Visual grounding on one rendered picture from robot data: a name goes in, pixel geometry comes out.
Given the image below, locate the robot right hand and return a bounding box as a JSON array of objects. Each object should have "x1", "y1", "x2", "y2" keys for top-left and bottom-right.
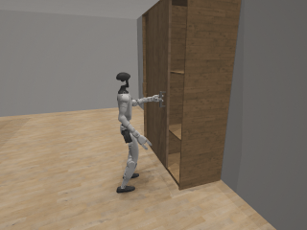
[{"x1": 136, "y1": 135, "x2": 152, "y2": 150}]

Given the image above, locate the handle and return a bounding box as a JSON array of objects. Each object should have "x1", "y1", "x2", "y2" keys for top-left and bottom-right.
[
  {"x1": 142, "y1": 82, "x2": 145, "y2": 95},
  {"x1": 159, "y1": 91, "x2": 166, "y2": 107}
]

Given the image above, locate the right robot forearm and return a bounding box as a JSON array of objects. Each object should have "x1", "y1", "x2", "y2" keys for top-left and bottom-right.
[{"x1": 120, "y1": 116, "x2": 140, "y2": 138}]

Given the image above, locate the left robot upper arm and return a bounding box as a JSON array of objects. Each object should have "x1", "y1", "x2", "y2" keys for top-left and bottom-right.
[{"x1": 132, "y1": 100, "x2": 138, "y2": 106}]

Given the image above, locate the robot left hand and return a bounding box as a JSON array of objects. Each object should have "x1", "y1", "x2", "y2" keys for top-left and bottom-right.
[{"x1": 152, "y1": 95, "x2": 164, "y2": 103}]

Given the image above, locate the wardrobe door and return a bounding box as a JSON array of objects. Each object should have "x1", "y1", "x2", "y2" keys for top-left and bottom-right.
[
  {"x1": 145, "y1": 15, "x2": 150, "y2": 141},
  {"x1": 149, "y1": 0, "x2": 172, "y2": 168}
]

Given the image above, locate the right robot thigh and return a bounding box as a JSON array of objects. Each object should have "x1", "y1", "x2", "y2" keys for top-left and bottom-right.
[{"x1": 123, "y1": 130, "x2": 139, "y2": 165}]

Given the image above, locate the robot torso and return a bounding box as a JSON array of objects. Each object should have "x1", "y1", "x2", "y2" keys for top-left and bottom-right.
[{"x1": 117, "y1": 91, "x2": 132, "y2": 135}]

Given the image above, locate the left robot forearm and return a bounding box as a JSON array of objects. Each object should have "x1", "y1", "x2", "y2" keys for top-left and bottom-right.
[{"x1": 136, "y1": 97, "x2": 153, "y2": 105}]

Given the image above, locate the right robot upper arm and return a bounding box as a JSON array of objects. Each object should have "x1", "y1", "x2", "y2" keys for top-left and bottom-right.
[{"x1": 118, "y1": 94, "x2": 130, "y2": 122}]

